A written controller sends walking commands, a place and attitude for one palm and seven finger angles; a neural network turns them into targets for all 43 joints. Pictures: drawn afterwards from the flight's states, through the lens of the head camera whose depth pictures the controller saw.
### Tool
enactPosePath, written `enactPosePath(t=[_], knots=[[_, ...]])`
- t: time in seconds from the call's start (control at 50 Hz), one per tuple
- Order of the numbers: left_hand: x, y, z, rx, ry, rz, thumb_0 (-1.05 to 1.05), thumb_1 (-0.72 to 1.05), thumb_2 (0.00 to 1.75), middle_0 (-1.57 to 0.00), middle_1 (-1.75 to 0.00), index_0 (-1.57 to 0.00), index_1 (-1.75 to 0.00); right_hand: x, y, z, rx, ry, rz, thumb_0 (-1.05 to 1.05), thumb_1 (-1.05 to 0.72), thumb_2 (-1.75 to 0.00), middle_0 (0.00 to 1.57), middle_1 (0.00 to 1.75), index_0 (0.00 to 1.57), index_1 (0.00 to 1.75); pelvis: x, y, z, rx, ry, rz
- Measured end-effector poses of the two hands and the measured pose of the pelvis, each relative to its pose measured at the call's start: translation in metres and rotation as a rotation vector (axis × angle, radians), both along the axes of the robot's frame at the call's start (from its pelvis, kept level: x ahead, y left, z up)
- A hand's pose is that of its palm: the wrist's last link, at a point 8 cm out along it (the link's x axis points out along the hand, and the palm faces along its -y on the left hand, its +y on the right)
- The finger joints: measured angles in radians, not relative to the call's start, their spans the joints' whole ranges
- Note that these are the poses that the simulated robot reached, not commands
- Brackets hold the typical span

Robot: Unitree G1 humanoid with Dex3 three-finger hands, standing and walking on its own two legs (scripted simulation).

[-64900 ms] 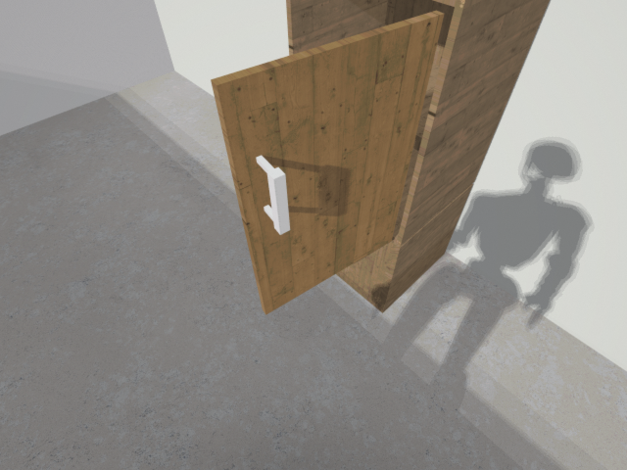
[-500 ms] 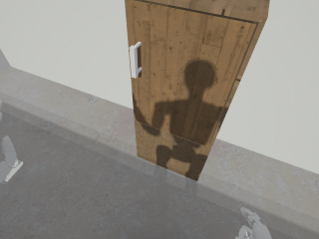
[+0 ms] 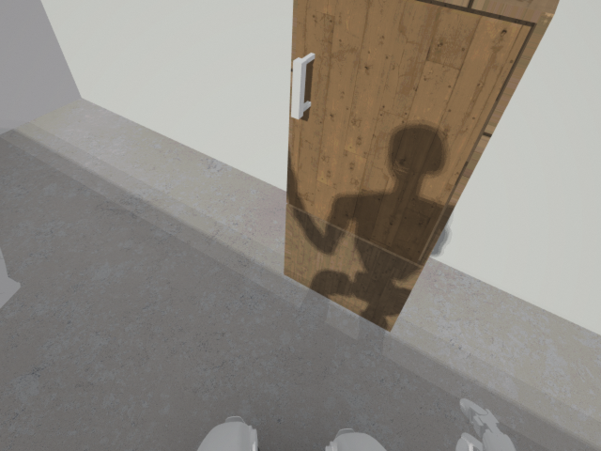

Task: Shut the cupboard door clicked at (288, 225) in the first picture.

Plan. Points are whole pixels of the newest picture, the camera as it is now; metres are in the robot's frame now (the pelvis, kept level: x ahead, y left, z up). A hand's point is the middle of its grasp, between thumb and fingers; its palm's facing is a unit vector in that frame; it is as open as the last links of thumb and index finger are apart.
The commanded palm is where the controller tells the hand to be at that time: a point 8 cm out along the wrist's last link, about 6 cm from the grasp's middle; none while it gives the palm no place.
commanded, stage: step back with the hand held close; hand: left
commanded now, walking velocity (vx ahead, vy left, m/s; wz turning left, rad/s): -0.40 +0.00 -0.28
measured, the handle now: (303, 86) +0.80 -0.01 +0.10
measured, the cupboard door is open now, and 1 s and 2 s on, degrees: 0 0 0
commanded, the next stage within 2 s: stop stepping back and stand still in 0.18 s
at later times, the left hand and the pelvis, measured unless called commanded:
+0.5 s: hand out of the picture +0.12 +0.26 +0.21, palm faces +0.31 -0.86 -0.41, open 7.4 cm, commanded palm +0.07 +0.30 +0.22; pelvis -0.13 +0.03 +0.03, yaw -11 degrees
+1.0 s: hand out of the picture +0.06 +0.26 +0.20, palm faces +0.28 -0.87 -0.39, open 7.4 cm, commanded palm +0.03 +0.30 +0.22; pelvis -0.18 +0.04 +0.04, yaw -14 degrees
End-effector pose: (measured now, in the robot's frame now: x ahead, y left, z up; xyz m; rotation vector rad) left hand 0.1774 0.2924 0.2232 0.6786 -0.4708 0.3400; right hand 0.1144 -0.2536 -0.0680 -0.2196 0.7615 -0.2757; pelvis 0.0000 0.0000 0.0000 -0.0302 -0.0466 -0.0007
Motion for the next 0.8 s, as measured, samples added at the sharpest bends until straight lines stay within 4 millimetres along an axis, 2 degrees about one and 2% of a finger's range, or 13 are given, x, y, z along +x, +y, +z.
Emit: enactPosePath(t=[0.08, 0.14, 0.2, 0.28, 0.36, 0.42, 0.54, 0.66, 0.72, 0.8], knots=[[-0.049, 0.011, 0.000, -0.044, -0.025, 0.107, 0.02, 0.89, 0.90, -0.21, -0.30, -0.21, -0.31, 0.010, 0.005, -0.007, 0.007, 0.002, 0.094, 0.01, -0.90, -0.90, 0.21, 0.30, 0.20, 0.30, -0.019, -0.001, -0.004, 0.027, -0.004, 0.032], [-0.074, 0.019, -0.003, -0.133, -0.013, 0.152, 0.01, 0.89, 0.90, -0.21, -0.30, -0.21, -0.31, 0.011, 0.016, -0.002, 0.012, 0.031, 0.139, 0.01, -0.91, -0.90, 0.21, 0.30, 0.20, 0.30, -0.035, 0.006, 0.005, 0.049, 0.002, 0.019], [-0.087, 0.029, -0.002, -0.196, -0.015, 0.142, 0.01, 0.89, 0.90, -0.21, -0.30, -0.21, -0.31, 0.005, 0.034, 0.017, 0.008, 0.020, 0.161, 0.01, -0.91, -0.90, 0.21, 0.30, 0.20, 0.30, -0.050, 0.016, 0.016, 0.071, 0.036, -0.012], [-0.089, 0.040, 0.001, -0.187, -0.056, 0.080, 0.02, 0.89, 0.90, -0.21, -0.30, -0.21, -0.31, -0.012, 0.054, 0.030, -0.022, -0.047, 0.169, 0.01, -0.91, -0.90, 0.21, 0.30, 0.20, 0.30, -0.081, 0.027, 0.017, 0.035, 0.054, -0.002], [-0.090, 0.043, 0.008, -0.202, -0.008, 0.031, 0.02, 0.89, 0.90, -0.20, -0.30, -0.21, -0.31, -0.049, 0.068, 0.043, 0.050, -0.085, 0.102, 0.01, -0.90, -0.90, 0.21, 0.30, 0.21, 0.30, -0.101, 0.032, 0.032, -0.006, 0.040, -0.084], [-0.094, 0.031, 0.010, -0.205, 0.052, -0.036, 0.02, 0.89, 0.90, -0.20, -0.30, -0.20, -0.30, -0.082, 0.068, 0.049, 0.090, -0.111, 0.047, 0.01, -0.90, -0.90, 0.21, 0.30, 0.21, 0.30, -0.110, 0.035, 0.038, -0.022, 0.042, -0.149], [-0.094, 0.002, -0.003, -0.192, 0.095, -0.154, 0.02, 0.89, 0.90, -0.20, -0.30, -0.21, -0.30, -0.152, 0.042, 0.035, 0.053, -0.052, -0.051, 0.01, -0.90, -0.90, 0.21, 0.30, 0.21, 0.30, -0.138, 0.030, 0.030, 0.001, 0.050, -0.199], [-0.103, 0.000, -0.001, -0.206, 0.108, -0.199, 0.02, 0.89, 0.90, -0.21, -0.30, -0.21, -0.31, -0.226, 0.017, 0.039, -0.031, 0.035, -0.213, 0.01, -0.90, -0.90, 0.21, 0.30, 0.21, 0.30, -0.154, 0.037, 0.036, 0.020, 0.015, -0.237], [-0.112, 0.003, 0.007, -0.180, 0.100, -0.200, 0.02, 0.89, 0.90, -0.21, -0.30, -0.21, -0.31, -0.252, 0.012, 0.043, -0.060, 0.042, -0.275, 0.01, -0.90, -0.90, 0.21, 0.30, 0.20, 0.30, -0.157, 0.041, 0.040, 0.012, 0.015, -0.241], [-0.122, 0.007, 0.020, -0.137, 0.083, -0.162, 0.02, 0.89, 0.90, -0.21, -0.30, -0.21, -0.31, -0.269, 0.015, 0.038, -0.043, 0.054, -0.281, 0.01, -0.91, -0.90, 0.20, 0.30, 0.20, 0.30, -0.167, 0.039, 0.044, 0.005, 0.021, -0.221]])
